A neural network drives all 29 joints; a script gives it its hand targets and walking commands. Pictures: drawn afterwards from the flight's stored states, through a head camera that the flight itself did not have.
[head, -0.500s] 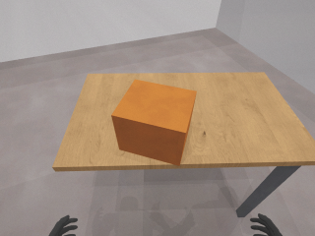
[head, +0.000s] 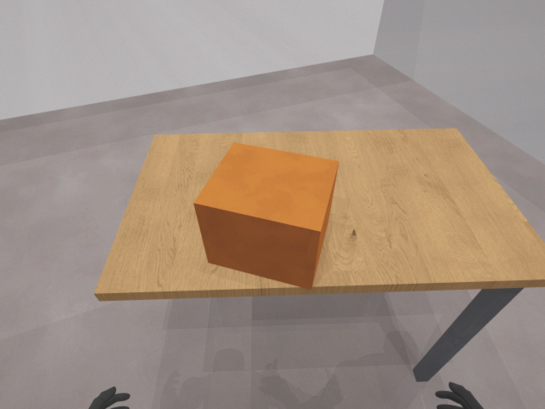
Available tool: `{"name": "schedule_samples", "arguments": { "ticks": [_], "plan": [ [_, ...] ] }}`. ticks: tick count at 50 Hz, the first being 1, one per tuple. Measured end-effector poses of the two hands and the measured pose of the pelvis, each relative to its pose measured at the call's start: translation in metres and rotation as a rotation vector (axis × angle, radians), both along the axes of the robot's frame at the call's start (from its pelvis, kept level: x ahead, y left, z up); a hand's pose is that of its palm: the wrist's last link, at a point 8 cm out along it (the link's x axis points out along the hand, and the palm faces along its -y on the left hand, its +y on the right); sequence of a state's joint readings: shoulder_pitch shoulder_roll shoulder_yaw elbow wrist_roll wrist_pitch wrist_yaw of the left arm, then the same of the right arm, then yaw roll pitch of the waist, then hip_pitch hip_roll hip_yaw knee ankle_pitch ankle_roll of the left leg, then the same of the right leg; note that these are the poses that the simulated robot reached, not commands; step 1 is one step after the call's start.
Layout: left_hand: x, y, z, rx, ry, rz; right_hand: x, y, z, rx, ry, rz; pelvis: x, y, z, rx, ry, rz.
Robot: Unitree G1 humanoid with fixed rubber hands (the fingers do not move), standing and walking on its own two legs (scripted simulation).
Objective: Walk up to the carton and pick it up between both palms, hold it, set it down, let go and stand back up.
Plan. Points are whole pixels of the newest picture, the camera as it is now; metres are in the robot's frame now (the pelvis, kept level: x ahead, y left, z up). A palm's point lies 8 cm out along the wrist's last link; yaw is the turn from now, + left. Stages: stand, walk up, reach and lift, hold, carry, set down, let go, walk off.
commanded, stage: stand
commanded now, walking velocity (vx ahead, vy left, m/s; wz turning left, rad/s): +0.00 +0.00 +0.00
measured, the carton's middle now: (271, 213) +0.47 +0.03 +0.01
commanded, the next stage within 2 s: none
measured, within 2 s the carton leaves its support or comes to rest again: neither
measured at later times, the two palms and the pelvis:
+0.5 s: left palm out of the picture +0.09 +0.28 -0.09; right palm out of the picture +0.12 -0.28 -0.10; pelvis -0.01 +0.00 +0.00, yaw +0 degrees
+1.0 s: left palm out of the picture +0.07 +0.28 -0.10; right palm out of the picture +0.10 -0.29 -0.10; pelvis -0.01 +0.00 +0.00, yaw +0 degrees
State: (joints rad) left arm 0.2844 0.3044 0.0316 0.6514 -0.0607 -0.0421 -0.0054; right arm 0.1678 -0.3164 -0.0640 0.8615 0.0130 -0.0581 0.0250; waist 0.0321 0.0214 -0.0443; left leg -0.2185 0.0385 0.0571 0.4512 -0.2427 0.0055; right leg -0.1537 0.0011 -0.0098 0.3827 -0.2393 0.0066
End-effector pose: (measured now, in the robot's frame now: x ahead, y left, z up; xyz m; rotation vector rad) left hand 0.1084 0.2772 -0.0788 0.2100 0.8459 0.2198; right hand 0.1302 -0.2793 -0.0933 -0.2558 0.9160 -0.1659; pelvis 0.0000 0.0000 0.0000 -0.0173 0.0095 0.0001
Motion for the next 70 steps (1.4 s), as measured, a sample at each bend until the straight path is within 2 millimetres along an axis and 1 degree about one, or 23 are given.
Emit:
{"name": "schedule_samples", "arguments": {
  "ticks": [10, 20, 37, 70],
  "plan": [
    [-0.008, 0.001, -0.006, -0.007, 0.029, 0.008, -0.004, -0.002, 0.0, -0.009, 0.015, -0.006, -0.001, 0.0, 0.0, 0.0, -0.002, 0.0],
    [-0.013, 0.001, -0.007, -0.006, 0.041, 0.014, -0.008, -0.002, -0.001, -0.009, 0.018, -0.012, -0.004, 0.0, 0.0, 0.0, -0.005, 0.0],
    [-0.032, 0.002, -0.014, -0.006, 0.091, 0.028, -0.024, -0.005, -0.007, -0.01, 0.06, -0.023, -0.01, -0.001, 0.0, 0.001, -0.014, 0.0],
    [-0.054, 0.001, -0.02, -0.006, 0.152, 0.048, -0.043, -0.01, -0.012, -0.009, 0.109, -0.037, -0.018, -0.004, 0.001, 0.006, -0.024, 0.001]
  ]
}}
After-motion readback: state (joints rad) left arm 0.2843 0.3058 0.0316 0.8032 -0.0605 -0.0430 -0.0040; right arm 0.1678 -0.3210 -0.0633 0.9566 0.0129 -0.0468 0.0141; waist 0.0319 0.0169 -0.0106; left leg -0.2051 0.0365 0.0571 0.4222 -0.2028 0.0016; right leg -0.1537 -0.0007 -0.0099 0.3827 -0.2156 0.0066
